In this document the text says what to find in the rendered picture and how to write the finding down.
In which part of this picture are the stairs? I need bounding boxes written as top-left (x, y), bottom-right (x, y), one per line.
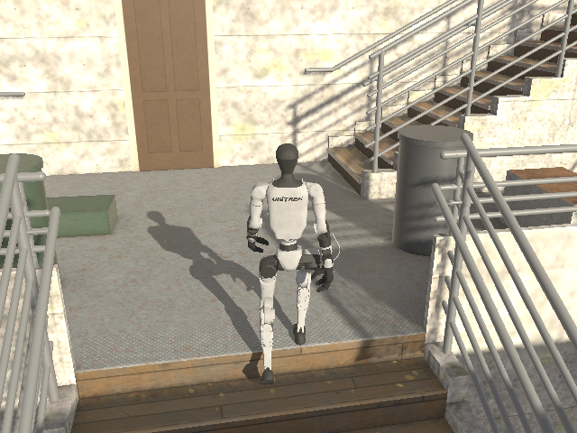
top-left (328, 14), bottom-right (577, 195)
top-left (70, 334), bottom-right (454, 433)

